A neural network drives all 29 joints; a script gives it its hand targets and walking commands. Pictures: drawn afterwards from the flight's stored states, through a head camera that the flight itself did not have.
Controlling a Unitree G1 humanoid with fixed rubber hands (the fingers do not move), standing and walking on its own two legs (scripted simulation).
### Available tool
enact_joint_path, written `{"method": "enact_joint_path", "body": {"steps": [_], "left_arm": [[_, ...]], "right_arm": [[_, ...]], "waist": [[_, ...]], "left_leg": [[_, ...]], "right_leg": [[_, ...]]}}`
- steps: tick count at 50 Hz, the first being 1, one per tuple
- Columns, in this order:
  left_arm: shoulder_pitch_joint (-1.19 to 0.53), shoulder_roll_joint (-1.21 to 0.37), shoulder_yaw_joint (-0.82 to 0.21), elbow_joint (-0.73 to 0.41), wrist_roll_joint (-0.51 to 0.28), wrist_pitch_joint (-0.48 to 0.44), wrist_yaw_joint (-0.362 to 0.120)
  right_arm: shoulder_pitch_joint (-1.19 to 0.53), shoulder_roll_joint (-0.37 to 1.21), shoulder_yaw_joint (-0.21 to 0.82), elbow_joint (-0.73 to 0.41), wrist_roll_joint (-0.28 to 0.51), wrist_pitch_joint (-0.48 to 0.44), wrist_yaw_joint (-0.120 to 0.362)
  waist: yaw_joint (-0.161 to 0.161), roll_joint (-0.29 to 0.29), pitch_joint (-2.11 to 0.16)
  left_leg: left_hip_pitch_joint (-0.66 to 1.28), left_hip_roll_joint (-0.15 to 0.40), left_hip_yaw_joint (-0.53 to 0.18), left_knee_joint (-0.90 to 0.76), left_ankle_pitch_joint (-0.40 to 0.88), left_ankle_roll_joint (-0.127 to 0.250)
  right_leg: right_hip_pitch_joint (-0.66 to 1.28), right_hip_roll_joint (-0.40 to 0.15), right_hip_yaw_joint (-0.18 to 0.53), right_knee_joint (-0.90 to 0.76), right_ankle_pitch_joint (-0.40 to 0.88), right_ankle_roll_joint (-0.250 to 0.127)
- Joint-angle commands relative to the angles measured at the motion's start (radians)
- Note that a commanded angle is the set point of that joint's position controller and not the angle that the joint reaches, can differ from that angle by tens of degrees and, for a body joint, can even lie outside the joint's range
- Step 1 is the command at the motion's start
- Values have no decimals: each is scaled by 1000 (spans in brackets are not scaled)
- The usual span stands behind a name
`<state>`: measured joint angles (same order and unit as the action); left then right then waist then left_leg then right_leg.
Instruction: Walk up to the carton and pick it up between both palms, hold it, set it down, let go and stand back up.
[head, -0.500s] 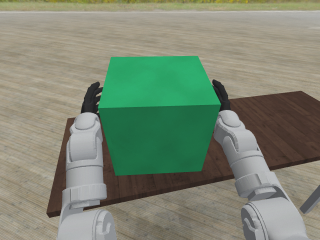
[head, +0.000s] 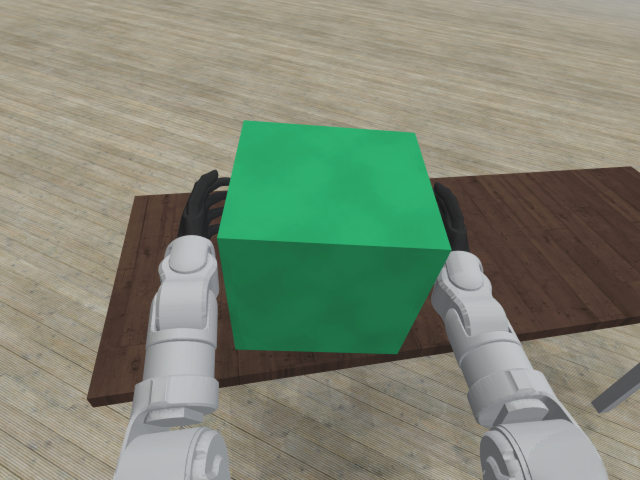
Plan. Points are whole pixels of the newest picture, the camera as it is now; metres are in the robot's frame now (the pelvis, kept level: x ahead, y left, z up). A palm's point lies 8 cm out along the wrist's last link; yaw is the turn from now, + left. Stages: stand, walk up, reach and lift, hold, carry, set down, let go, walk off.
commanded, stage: set down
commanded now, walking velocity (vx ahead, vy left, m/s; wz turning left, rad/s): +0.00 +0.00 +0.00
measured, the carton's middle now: (323, 242) +0.40 +0.01 +0.12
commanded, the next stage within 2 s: none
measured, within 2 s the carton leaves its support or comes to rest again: rests again in 1.64 s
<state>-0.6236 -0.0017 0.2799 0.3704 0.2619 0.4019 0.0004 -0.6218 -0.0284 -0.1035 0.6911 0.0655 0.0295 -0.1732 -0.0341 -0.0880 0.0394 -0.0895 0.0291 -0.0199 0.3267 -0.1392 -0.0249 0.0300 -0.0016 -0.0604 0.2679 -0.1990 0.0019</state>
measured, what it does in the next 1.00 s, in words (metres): stands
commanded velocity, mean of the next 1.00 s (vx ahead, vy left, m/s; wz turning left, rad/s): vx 0.00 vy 0.00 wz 0.00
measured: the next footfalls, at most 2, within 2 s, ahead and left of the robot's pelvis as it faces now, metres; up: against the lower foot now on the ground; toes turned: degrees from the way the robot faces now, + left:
none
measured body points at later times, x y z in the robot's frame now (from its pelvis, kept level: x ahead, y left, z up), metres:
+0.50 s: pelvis +0.01 +0.00 +0.00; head +0.01 +0.02 +0.45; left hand +0.41 +0.17 +0.12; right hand +0.41 -0.15 +0.12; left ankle +0.03 +0.13 -0.75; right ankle -0.03 -0.11 -0.75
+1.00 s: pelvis +0.01 +0.00 +0.00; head +0.03 +0.02 +0.45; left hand +0.43 +0.16 +0.09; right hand +0.42 -0.15 +0.09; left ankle +0.03 +0.13 -0.75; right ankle -0.03 -0.11 -0.75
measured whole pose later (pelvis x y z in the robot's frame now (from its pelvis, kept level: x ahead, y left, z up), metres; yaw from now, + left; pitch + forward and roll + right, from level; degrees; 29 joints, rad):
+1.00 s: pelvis +0.01 +0.00 +0.00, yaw -3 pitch +3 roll +0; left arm -0.76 -0.02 0.43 0.81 0.30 0.11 0.01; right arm -0.72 0.04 -0.46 0.93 -0.25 -0.13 -0.08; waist 0.05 -0.06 -0.02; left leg -0.21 0.04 0.03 0.27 -0.11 -0.03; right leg -0.13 0.00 -0.02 0.26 -0.18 0.00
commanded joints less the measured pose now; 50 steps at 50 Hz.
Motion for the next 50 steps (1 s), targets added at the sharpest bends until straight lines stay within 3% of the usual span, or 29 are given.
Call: {"method": "enact_joint_path", "body": {"steps": [1,5,8,12,17,19,21,23,25,32,35,39,50], "left_arm": [[-684,-566,-432,-73,-76,-61,-144],[-678,-573,-407,-63,-66,-78,-143],[-649,-572,-376,-30,-55,-87,-153],[-637,-571,-346,12,-37,-100,-168],[-700,-593,-380,6,-67,-161,-146],[-714,-604,-382,36,-70,-181,-138],[-751,-625,-422,22,-88,-209,-124],[-759,-626,-419,36,-95,-229,-113],[-763,-619,-400,72,-81,-240,-107],[-758,-562,-242,235,-21,-255,-132],[-787,-564,-219,254,-11,-281,-124],[-816,-548,-183,285,1,-316,-115],[-830,-558,-173,334,8,-373,-93]], "right_arm": [[-895,494,264,-291,-27,-115,150],[-894,505,258,-267,-26,-129,156],[-876,498,255,-244,-38,-135,153],[-863,496,230,-221,-72,-148,152],[-913,522,241,-248,-82,-189,159],[-920,523,230,-239,-106,-196,162],[-921,536,231,-244,-110,-210,167],[-921,539,224,-225,-115,-214,170],[-915,535,203,-182,-134,-210,174],[-895,530,62,-45,-220,-205,200],[-924,537,33,-44,-239,-226,217],[-924,551,5,-13,-277,-242,229],[-906,547,-65,50,-363,-283,252]], "waist": [[14,143,-563],[35,149,-597],[28,126,-585],[19,115,-565],[24,102,-660],[20,99,-666],[10,128,-732],[16,114,-751],[13,108,-728],[57,81,-625],[81,110,-684],[93,92,-699],[86,104,-787]], "left_leg": [[280,-38,75,-7,266,-5],[273,-46,80,12,369,-12],[281,-50,85,19,432,-13],[248,-54,92,5,399,-13],[253,-49,87,37,469,-21],[243,-48,89,28,444,-19],[269,-44,81,46,495,-32],[294,-37,76,56,523,-38],[289,-37,82,52,491,-36],[139,-40,122,-31,271,1],[151,-37,133,-24,322,-5],[128,-35,147,-24,320,-2],[177,-21,158,12,419,-18]], "right_leg": [[-52,24,-47,-30,267,43],[-10,26,-47,-14,387,53],[24,30,-51,-5,483,64],[50,29,-55,-2,498,69],[44,35,-52,15,562,65],[43,33,-50,14,549,65],[17,35,-51,18,576,61],[-10,44,-57,17,574,56],[-29,43,-57,6,537,57],[17,14,-37,2,427,62],[20,15,-39,8,445,58],[37,12,-38,20,477,63],[-33,20,-47,26,474,45]]}}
